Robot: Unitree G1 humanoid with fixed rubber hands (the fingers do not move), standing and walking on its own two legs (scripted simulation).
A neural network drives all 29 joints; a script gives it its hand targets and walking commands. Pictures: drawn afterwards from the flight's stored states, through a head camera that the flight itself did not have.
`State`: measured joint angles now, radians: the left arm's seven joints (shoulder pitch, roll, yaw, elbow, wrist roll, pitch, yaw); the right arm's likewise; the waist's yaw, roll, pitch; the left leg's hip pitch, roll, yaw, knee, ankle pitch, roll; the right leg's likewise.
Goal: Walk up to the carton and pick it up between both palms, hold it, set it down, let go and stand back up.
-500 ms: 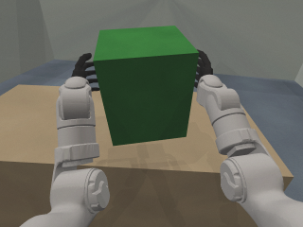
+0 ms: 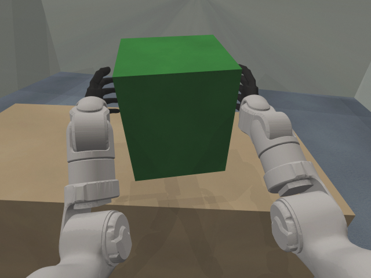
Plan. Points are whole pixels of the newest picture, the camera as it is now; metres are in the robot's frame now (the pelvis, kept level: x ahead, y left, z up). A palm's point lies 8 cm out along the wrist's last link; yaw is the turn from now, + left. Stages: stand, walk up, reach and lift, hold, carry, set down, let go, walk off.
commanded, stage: set down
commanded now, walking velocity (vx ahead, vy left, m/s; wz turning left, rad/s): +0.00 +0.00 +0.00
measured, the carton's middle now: (174, 106) +0.42 -0.01 +0.25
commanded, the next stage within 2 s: none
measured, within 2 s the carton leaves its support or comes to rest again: neither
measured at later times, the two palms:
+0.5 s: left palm (107, 127) +0.39 +0.14 +0.23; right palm (240, 123) +0.38 -0.16 +0.22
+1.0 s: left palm (112, 133) +0.39 +0.14 +0.21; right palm (242, 127) +0.38 -0.16 +0.22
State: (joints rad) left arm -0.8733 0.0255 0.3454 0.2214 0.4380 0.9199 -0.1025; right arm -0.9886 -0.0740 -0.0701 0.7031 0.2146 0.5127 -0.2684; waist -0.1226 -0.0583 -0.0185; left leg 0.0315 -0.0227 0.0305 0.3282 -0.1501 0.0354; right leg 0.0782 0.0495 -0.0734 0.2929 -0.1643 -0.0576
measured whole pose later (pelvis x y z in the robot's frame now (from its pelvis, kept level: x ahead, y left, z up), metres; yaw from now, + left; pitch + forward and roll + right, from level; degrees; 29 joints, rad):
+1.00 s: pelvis +0.02 +0.01 +0.00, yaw +0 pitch -15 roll +0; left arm -0.70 -0.08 0.32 0.21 0.46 0.63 -0.09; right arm -0.78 0.02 -0.24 0.71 0.00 -0.02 -0.15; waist -0.12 -0.10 0.16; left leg 0.14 -0.04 0.04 0.29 -0.17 0.05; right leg 0.19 0.02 -0.10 0.27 -0.19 -0.04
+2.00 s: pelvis +0.04 +0.02 +0.00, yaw -2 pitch -9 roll -1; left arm -0.79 -0.05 0.34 0.67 0.36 0.36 0.01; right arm -0.80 0.03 -0.49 0.93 -0.17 -0.11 -0.09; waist -0.12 -0.07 0.06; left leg 0.04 -0.03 0.10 0.31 -0.20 0.06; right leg 0.07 0.02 -0.08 0.27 -0.20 -0.02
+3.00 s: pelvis +0.06 +0.03 +0.00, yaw -5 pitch +2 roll -1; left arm -0.90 0.02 0.40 1.00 0.30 0.15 0.04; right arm -0.82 0.09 -0.69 0.95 -0.38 -0.10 -0.02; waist -0.12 -0.03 -0.03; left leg -0.15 -0.02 0.14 0.34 -0.23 0.07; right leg -0.13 0.02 -0.07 0.30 -0.19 -0.01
